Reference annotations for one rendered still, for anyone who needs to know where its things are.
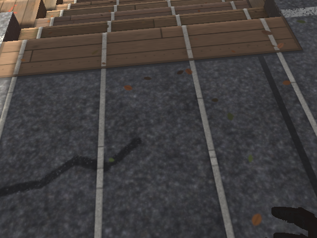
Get stairs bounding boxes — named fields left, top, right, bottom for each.
left=18, top=0, right=269, bottom=41

